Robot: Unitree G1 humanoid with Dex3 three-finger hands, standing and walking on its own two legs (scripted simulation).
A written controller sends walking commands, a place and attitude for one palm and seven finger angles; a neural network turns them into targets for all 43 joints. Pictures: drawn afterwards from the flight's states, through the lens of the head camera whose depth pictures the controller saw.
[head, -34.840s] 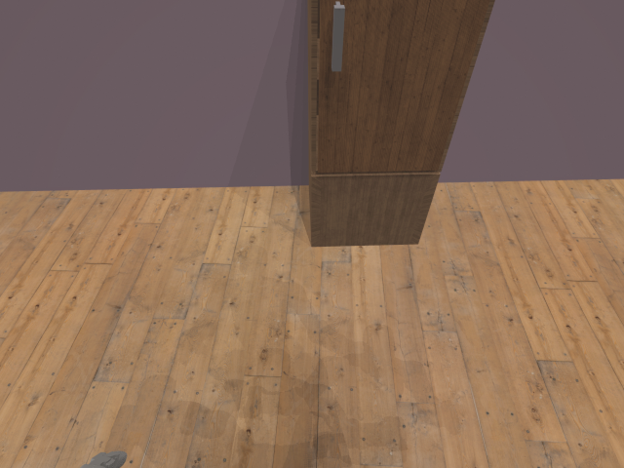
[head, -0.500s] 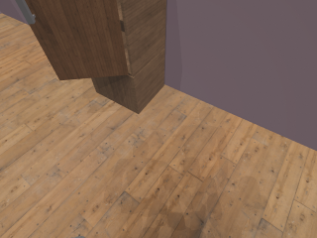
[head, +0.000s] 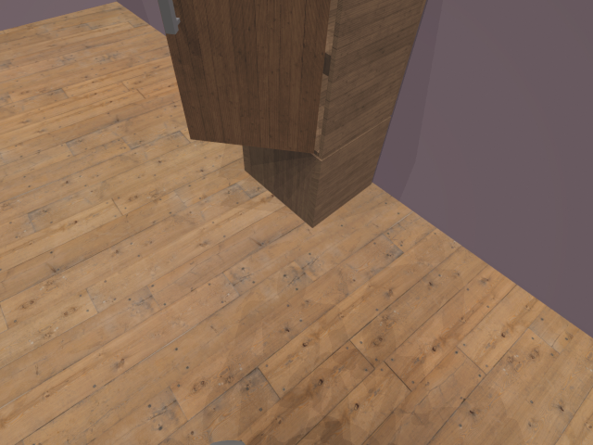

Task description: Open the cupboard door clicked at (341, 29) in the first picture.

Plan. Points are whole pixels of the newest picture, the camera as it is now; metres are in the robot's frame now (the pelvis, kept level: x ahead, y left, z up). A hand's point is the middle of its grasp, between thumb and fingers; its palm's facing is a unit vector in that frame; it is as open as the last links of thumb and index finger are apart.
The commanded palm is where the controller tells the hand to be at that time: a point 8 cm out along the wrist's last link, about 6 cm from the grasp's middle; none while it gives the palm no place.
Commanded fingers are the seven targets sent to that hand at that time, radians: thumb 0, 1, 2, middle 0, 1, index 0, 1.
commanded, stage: take the last steps up to it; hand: left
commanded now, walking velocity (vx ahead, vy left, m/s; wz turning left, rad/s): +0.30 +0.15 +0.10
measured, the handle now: out of the picture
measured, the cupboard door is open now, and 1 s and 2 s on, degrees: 40 40 40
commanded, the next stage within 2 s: come to a stop and stand still in 0.96 s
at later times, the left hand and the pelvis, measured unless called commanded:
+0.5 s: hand (195, 337) +0.29 +0.20 -0.15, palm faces -0.02 -0.98 -0.22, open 7.4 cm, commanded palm none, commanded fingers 0.00 0.90 0.90 -0.20 -0.30 -0.20 -0.30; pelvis +0.17 +0.03 -0.01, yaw +0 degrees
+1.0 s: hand (151, 345) +0.28 +0.29 -0.19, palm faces +0.14 -0.98 -0.16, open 7.4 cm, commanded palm none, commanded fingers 0.00 0.90 0.90 -0.20 -0.30 -0.20 -0.30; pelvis +0.35 +0.12 -0.01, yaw +2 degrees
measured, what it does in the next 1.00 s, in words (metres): walks ahead: left foot, then right foot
